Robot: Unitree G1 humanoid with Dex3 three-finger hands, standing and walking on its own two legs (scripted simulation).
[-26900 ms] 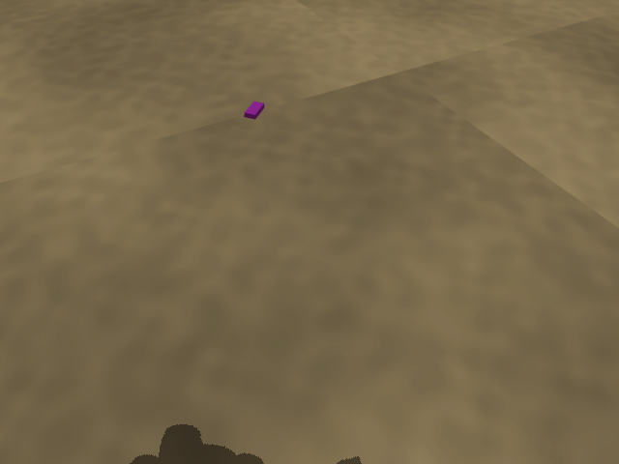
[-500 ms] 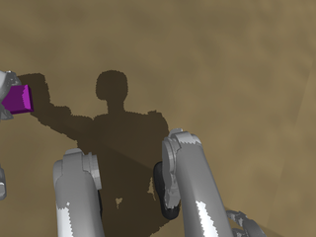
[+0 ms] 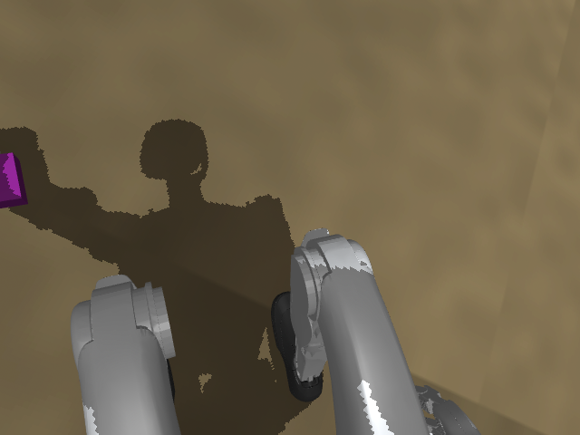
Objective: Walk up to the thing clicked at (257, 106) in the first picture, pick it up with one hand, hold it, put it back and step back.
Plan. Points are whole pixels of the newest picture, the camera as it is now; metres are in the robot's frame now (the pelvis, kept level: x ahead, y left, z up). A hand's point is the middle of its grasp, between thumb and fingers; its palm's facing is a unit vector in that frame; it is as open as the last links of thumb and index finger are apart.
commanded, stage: lower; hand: left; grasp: from above
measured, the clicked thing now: out of the picture +0.46 +0.33 -0.23
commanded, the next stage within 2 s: rest in 0.18 s
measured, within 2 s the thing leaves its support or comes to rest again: rests again in 1.02 s
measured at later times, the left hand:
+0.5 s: hand out of the picture +0.46 +0.32 -0.25, palm faces -0.47 -0.10 -0.88, open 9.2 cm
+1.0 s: hand out of the picture +0.46 +0.31 -0.28, palm faces -0.48 -0.12 -0.87, open 9.2 cm
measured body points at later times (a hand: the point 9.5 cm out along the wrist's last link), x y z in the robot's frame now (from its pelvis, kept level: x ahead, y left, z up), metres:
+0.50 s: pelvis +0.00 +0.00 -0.03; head +0.28 +0.10 +0.31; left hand +0.48 +0.32 -0.20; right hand +0.04 -0.27 -0.10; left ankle +0.06 +0.12 -0.30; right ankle +0.11 -0.14 -0.30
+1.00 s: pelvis +0.00 +0.01 -0.04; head +0.28 +0.12 +0.30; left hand +0.48 +0.32 -0.23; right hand +0.04 -0.26 -0.09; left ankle +0.06 +0.12 -0.30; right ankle +0.11 -0.14 -0.30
